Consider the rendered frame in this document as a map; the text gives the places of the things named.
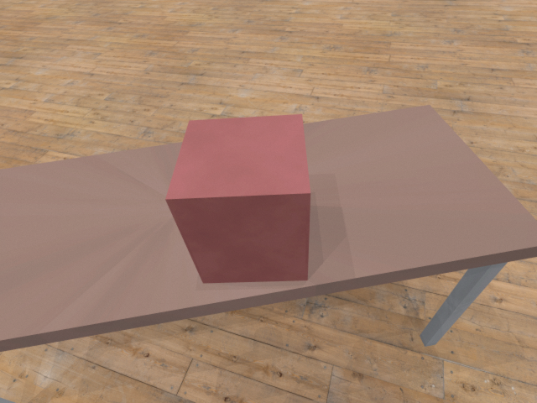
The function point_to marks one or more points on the table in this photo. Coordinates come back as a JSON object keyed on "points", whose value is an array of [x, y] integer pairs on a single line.
{"points": [[89, 245]]}

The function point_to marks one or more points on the carton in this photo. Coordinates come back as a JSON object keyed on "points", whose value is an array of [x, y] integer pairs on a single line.
{"points": [[240, 196]]}

